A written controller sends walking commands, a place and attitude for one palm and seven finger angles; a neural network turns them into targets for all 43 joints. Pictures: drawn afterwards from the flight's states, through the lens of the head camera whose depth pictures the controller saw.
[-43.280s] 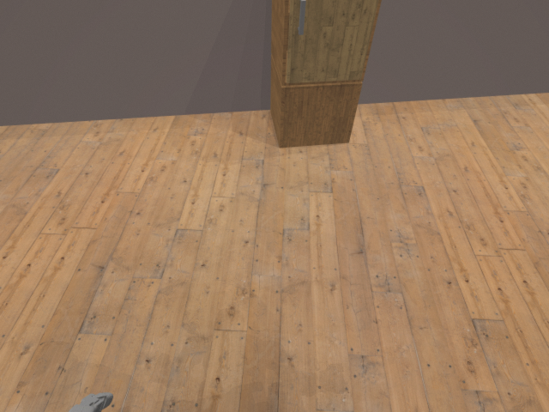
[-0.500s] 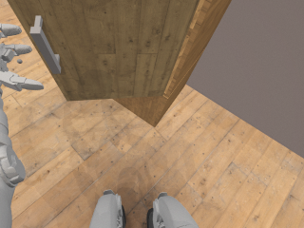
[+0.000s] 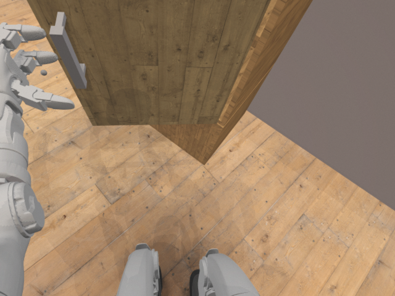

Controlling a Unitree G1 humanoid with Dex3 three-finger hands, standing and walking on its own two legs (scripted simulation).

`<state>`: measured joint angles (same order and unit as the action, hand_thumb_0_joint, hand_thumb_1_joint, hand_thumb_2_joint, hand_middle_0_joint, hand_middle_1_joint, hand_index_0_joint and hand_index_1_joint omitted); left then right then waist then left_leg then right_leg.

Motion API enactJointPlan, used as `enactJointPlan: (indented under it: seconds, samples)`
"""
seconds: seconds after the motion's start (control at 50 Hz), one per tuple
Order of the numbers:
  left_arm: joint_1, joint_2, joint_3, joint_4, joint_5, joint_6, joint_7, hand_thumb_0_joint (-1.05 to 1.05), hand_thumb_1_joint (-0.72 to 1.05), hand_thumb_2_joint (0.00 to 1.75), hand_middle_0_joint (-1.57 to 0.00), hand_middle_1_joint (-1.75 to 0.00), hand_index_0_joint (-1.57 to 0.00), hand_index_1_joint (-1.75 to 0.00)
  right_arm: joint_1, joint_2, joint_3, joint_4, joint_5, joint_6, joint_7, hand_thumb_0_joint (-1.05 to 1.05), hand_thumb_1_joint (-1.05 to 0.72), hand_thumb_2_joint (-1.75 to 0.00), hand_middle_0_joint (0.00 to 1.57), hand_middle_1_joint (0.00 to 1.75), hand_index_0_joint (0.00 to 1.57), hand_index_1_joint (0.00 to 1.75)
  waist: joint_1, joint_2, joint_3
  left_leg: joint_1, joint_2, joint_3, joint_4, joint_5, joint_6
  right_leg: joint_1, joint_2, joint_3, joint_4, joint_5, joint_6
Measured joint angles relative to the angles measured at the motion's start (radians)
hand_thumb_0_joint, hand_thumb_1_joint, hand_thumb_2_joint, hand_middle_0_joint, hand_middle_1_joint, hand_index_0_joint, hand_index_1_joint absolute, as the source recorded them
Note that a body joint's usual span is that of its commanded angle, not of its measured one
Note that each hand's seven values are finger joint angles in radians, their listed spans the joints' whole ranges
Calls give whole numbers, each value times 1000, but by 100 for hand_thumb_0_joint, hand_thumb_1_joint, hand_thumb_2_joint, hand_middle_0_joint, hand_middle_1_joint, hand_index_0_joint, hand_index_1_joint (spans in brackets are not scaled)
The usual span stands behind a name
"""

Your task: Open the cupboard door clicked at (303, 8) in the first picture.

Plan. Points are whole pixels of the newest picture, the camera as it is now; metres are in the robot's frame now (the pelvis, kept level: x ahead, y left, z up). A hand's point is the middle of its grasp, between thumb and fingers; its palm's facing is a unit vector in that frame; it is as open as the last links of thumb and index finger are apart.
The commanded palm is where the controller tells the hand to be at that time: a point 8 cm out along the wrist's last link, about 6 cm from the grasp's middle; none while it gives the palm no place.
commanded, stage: slide the fingers in behind the handle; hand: left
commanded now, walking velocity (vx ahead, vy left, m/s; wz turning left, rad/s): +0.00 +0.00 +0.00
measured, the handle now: (72, 53) +0.55 +0.21 +0.07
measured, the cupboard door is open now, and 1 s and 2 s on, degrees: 42 41 41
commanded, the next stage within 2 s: move the hooked fingers beside the handle in 1.04 s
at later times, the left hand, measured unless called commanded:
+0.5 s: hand (49, 74) +0.51 +0.25 +0.07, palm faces +0.13 -0.99 +0.00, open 14.3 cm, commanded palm +0.50 +0.23 +0.06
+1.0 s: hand (53, 76) +0.50 +0.24 +0.07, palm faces +0.14 -0.99 -0.01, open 14.8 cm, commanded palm +0.50 +0.22 +0.06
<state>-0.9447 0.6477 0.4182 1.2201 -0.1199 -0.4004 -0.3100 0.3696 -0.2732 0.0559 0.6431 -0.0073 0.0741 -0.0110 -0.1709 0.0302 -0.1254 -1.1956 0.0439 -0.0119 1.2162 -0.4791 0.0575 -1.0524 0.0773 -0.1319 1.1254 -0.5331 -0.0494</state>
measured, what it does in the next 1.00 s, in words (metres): stands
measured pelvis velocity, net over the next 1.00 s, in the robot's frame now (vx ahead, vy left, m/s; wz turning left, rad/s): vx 0.00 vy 0.01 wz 0.04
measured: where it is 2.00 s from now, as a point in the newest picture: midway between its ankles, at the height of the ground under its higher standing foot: outside the picture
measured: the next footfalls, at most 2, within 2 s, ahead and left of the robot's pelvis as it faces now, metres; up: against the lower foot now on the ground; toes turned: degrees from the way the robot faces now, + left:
none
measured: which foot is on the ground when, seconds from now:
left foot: down 0.00-1.00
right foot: down 0.00-1.00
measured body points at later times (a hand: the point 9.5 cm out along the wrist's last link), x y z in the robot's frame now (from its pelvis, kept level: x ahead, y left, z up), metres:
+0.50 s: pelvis +0.00 +0.00 +0.00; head +0.15 +0.06 +0.42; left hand +0.50 +0.30 +0.07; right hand +0.02 -0.26 -0.10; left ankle +0.04 +0.08 -0.64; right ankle +0.00 -0.10 -0.63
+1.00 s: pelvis +0.00 +0.01 +0.00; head +0.14 +0.06 +0.43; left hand +0.49 +0.29 +0.07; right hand +0.03 -0.25 -0.10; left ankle +0.04 +0.08 -0.64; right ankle +0.00 -0.10 -0.63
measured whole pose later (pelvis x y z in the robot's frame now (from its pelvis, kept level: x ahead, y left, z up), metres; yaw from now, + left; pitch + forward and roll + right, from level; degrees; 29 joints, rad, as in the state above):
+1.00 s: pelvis +0.00 +0.01 +0.00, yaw +3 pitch +25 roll -7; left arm -0.96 0.49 0.22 1.21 -0.16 -0.45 -0.12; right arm 0.35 -0.25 0.02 0.70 -0.03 0.06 0.04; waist -0.13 0.03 -0.14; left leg -1.18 0.00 -0.04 1.21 -0.47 0.07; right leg -1.02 0.05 -0.16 1.11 -0.54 -0.04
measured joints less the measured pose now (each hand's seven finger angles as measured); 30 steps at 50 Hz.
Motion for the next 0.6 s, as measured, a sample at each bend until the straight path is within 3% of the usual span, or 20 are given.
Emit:
enactJointPlan:
  seconds: [0.6]
  samples:
    - [-17,-127,-161,-23,-39,-31,150,-1,-50,30,-20,-119,-19,-122,-5,15,-36,53,-23,-13,41,1,-91,-90,20,30,21,30,38,0,-11,11,-35,-29,-8,4,4,31,-26,-29,-15,-10,6]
